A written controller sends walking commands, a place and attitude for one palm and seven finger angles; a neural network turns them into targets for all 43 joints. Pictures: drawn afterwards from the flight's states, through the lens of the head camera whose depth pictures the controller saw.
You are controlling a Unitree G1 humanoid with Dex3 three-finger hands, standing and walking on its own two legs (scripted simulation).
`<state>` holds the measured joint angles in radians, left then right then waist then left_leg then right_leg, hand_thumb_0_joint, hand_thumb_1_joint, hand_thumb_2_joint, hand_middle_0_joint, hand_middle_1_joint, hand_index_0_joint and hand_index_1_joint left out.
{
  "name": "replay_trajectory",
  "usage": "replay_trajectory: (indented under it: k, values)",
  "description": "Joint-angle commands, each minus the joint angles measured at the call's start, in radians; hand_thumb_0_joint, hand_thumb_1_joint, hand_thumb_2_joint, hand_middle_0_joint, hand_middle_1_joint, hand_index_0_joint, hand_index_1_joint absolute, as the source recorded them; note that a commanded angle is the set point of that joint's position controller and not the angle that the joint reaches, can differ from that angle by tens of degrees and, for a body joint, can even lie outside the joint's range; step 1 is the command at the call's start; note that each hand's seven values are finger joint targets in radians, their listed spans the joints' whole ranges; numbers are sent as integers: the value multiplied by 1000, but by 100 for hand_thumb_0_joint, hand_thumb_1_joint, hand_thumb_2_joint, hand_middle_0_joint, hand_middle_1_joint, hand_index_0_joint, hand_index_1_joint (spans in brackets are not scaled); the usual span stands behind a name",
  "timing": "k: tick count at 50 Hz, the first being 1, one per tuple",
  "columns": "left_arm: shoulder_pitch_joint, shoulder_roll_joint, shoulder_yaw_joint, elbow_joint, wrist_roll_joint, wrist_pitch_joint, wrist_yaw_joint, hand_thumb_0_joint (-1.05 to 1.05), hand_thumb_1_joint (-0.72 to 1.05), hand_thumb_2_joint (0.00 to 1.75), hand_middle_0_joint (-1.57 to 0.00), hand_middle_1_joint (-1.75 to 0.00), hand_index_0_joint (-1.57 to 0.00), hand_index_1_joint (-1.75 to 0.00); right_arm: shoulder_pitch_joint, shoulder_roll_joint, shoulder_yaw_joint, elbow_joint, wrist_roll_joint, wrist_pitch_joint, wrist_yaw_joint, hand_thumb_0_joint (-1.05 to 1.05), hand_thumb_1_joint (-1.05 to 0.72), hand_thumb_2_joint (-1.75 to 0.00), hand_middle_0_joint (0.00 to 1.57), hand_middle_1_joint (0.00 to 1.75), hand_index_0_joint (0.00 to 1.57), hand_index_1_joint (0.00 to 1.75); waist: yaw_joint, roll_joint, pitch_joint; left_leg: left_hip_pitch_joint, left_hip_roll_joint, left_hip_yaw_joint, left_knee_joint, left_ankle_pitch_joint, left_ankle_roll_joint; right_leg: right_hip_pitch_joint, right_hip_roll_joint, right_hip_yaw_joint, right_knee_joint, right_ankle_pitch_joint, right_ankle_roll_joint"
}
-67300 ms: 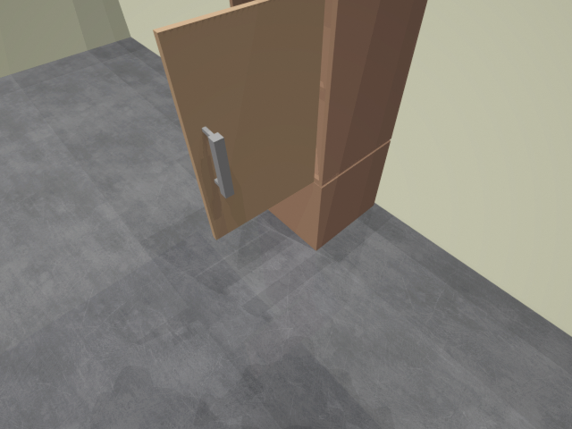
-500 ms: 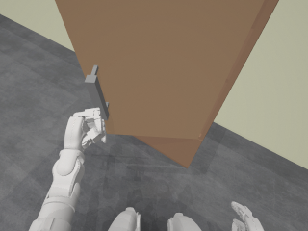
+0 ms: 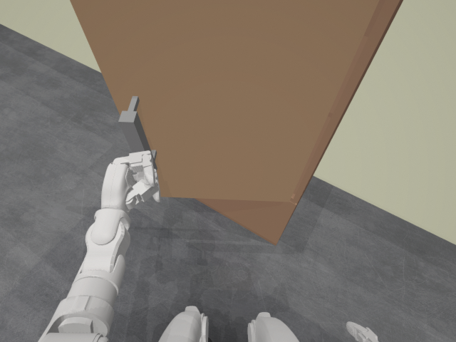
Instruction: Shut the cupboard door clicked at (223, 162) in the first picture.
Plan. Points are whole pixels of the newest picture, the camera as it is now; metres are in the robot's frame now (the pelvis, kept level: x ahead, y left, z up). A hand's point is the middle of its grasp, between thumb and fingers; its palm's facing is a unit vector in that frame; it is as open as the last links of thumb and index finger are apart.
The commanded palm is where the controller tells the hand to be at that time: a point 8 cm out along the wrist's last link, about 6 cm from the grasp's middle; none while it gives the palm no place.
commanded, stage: bring the fist close to the handle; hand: left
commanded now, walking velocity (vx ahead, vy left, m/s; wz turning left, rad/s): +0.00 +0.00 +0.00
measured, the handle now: (143, 139) +0.48 +0.18 +0.04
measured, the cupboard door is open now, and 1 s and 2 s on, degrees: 30 17 6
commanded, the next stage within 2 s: push the door shut along its arc in 0.06 s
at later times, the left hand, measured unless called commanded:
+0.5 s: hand (155, 166) +0.42 +0.14 +0.04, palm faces -0.10 -0.99 -0.05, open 3.1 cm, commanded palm +0.41 +0.19 +0.04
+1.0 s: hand (165, 140) +0.48 +0.13 +0.04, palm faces -0.22 -0.97 -0.05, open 3.2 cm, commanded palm +0.48 +0.16 +0.04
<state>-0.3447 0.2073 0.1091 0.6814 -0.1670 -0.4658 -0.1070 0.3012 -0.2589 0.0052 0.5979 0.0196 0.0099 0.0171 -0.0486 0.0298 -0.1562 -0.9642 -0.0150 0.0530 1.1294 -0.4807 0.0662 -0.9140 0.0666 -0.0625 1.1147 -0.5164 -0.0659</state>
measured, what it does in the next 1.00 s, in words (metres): stands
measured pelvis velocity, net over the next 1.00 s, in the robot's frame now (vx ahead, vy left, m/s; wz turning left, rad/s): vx -0.02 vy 0.01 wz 0.00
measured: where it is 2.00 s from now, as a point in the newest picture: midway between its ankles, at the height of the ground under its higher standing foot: outside the picture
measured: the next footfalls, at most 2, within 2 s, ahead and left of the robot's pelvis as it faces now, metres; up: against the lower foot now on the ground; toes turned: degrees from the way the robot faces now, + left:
none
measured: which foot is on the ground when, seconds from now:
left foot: down 0.00-1.00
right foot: down 0.00-1.00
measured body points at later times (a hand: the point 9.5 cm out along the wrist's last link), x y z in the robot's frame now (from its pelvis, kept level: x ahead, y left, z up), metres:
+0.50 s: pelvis -0.01 +0.00 -0.01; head +0.09 +0.01 +0.43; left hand +0.42 +0.20 +0.05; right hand +0.09 -0.26 -0.13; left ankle +0.03 +0.08 -0.65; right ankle +0.01 -0.08 -0.65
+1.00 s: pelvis -0.02 +0.01 -0.03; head +0.11 +0.04 +0.40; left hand +0.48 +0.19 +0.04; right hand +0.01 -0.26 -0.14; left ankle +0.03 +0.08 -0.65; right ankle +0.01 -0.08 -0.65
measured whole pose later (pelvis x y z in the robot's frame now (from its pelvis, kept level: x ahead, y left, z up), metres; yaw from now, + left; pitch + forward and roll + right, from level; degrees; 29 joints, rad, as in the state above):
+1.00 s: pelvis -0.02 +0.01 -0.03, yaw +0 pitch +24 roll -4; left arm -0.92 0.39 0.15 1.18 -0.14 -0.46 -0.28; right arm 0.35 -0.29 0.01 0.68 0.01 -0.02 0.02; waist -0.15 0.05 -0.15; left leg -1.19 -0.02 0.02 1.25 -0.49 0.08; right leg -1.11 0.06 -0.11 1.20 -0.52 -0.06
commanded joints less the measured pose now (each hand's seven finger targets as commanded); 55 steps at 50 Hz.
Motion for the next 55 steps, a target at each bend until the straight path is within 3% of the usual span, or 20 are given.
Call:
replay_trajectory:
  k: [1, 6, 9, 12, 17, 18, 20, 24, 26, 29, 32, 34, 35, 38, 40, 42, 44, 47, 48, 55]
  values:
    - [-418, 148, 53, -216, -4, -116, 7, 0, 90, 90, -130, -150, -130, -150, 9, -142, -59, -90, 0, -48, -16, 0, -90, -90, 20, 30, 20, 30, -26, -6, -340, 253, 16, -113, -114, 186, -32, 106, -36, 94, -163, 236, 39]
    - [-346, 124, 34, -179, 12, -108, 7, 0, 90, 90, -130, -150, -130, -150, 18, -145, -63, -87, -2, -47, -6, 0, -90, -90, 20, 30, 20, 30, -9, 35, -399, 322, 20, -122, -122, 254, -41, 93, -31, 73, -142, 284, 34]
    - [-324, 145, 54, -138, 7, -74, 0, 0, 90, 90, -130, -150, -130, -150, 15, -145, -60, -98, 1, -33, -6, 0, -90, -90, 20, 30, 20, 30, -9, -21, -367, 255, 14, -108, -125, 223, -34, 135, -32, 89, -163, 278, 42]
    - [-450, 167, 57, -114, 9, -69, -12, 0, 90, 90, -130, -150, -130, -150, 18, -142, -55, -91, 5, -27, -15, 0, -90, -90, 20, 30, 20, 30, -41, -62, -322, 205, 13, -105, -117, 187, -25, 138, -37, 104, -174, 262, 48]
    - [-584, 231, 97, -77, -2, -113, -51, 0, 90, 90, -130, -150, -130, -150, 20, -145, -51, -71, 4, -38, -26, 0, -90, -90, 20, 30, 20, 30, -46, -16, -361, 200, 13, -109, -91, 180, -28, 130, -39, 118, -157, 249, 41]
    - [-587, 202, 73, -39, -3, -113, -64, 0, 90, 90, -130, -150, -130, -150, 23, -143, -48, -68, 4, -39, -25, 0, -90, -90, 20, 30, 20, 30, -56, -25, -355, 199, 13, -110, -88, 173, -27, 118, -37, 117, -159, 239, 43]
    - [-644, 203, 58, -5, 0, -112, -89, 0, 90, 90, -130, -150, -130, -150, 39, -151, -52, -57, 5, -44, -24, 0, -90, -90, 20, 30, 20, 30, -68, 32, -371, 231, 15, -120, -80, 187, -28, 72, -34, 107, -143, 241, 37]
    - [-711, 211, 60, 67, -6, -92, -126, 0, 90, 90, -130, -150, -130, -150, 65, -161, -56, -42, 9, -38, -22, 0, -90, -90, 20, 30, 20, 30, -83, 11, -404, 256, 20, -134, -74, 220, -29, 50, -32, 96, -136, 262, 37]
    - [-766, 191, 34, 81, -5, -87, -143, 0, 90, 90, -130, -150, -130, -150, 75, -164, -57, -35, 11, -40, -22, 0, -90, -90, 20, 30, 20, 30, -93, 48, -417, 289, 23, -147, -73, 238, -31, 10, -30, 83, -124, 262, 32]
    - [-821, 204, 40, 144, -8, -73, -153, 0, 90, 90, -130, -150, -130, -150, 91, -173, -58, -22, 13, -36, -21, 0, -90, -90, 20, 30, 20, 30, -115, 5, -378, 257, 25, -157, -70, 190, -27, -19, -27, 81, -136, 209, 32]
    - [-887, 198, 26, 161, 1, -82, -164, 0, 90, 90, -130, -150, -130, -150, 104, -178, -60, -13, 11, -40, -22, 0, -90, -90, 20, 30, 20, 30, -122, 30, -407, 278, 27, -169, -64, 197, -28, -53, -26, 74, -121, 199, 28]
    - [-932, 191, 9, 192, 7, -78, -169, 0, 90, 90, -130, -150, -130, -150, 114, -182, -59, -5, 10, -40, -20, 0, -90, -90, 20, 30, 20, 30, -141, 29, -393, 271, 29, -179, -63, 168, -27, -88, -24, 70, -121, 167, 28]
    - [-969, 180, -3, 196, 6, -81, -172, 0, 90, 90, -130, -150, -130, -150, 122, -183, -59, -2, 7, -45, -20, 0, -90, -90, 20, 30, 20, 30, -151, 60, -389, 285, 27, -186, -61, 176, -26, -113, -23, 67, -118, 168, 25]
    - [-980, 223, 28, 235, 11, -75, -180, 0, 90, 90, -130, -150, -130, -150, 135, -194, -61, 8, 7, -44, -17, 0, -90, -90, 20, 30, 20, 30, -148, 47, -423, 282, 30, -194, -55, 158, -28, -117, -22, 68, -113, 147, 22]
    - [-1025, 238, 32, 241, 11, -74, -187, 0, 90, 90, -130, -150, -130, -150, 150, -197, -59, 7, 4, -47, -17, 0, -90, -90, 20, 30, 20, 30, -156, 73, -437, 288, 31, -203, -50, 170, -26, -137, -19, 62, -99, 150, 18]
    - [-1084, 211, 2, 254, 18, -67, -189, 0, 90, 90, -130, -150, -130, -150, 153, -199, -59, 20, 3, -48, -14, 0, -90, -90, 20, 30, 20, 30, -176, 103, -430, 313, 37, -219, -53, 154, -31, -189, -20, 55, -96, 138, 20]
    - [-1086, 257, 40, 271, 23, -61, -188, 0, 90, 90, -130, -150, -130, -150, 166, -207, -60, 22, 0, -49, -11, 0, -90, -90, 20, 30, 20, 30, -171, 88, -444, 299, 38, -220, -48, 143, -31, -179, -19, 57, -95, 129, 19]
    - [-1138, 255, 27, 263, 32, -61, -194, 0, 90, 90, -130, -150, -130, -150, 180, -208, -59, 24, -4, -49, -8, 0, -90, -90, 20, 30, 20, 30, -177, 140, -475, 345, 42, -239, -44, 190, -36, -216, -19, 48, -77, 149, 15]
    - [-1133, 237, 14, 274, 33, -55, -198, 0, 90, 90, -130, -150, -130, -150, 182, -207, -59, 24, -3, -49, -5, 0, -90, -90, 20, 30, 20, 30, -181, 141, -479, 352, 42, -238, -41, 198, -36, -222, -17, 47, -80, 155, 15]
    - [-1180, 282, 50, 276, 31, -37, -216, 0, 90, 90, -130, -150, -130, -150, 218, -214, -60, 24, -7, -40, 1, 0, -90, -90, 20, 30, 20, 30, -194, 132, -507, 376, 48, -249, -31, 264, -35, -224, -9, 38, -72, 185, 13]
